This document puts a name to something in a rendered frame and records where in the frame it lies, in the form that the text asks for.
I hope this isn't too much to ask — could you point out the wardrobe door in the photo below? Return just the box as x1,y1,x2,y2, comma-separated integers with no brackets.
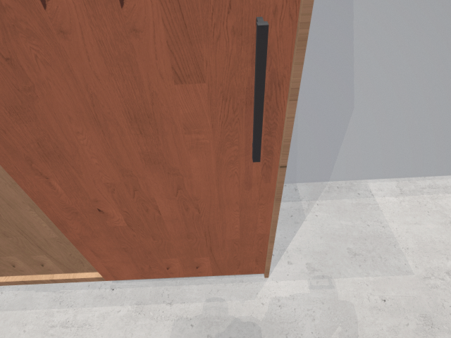
0,0,301,281
0,166,97,277

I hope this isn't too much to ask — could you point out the handle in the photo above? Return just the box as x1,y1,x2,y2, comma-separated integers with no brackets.
252,17,268,162

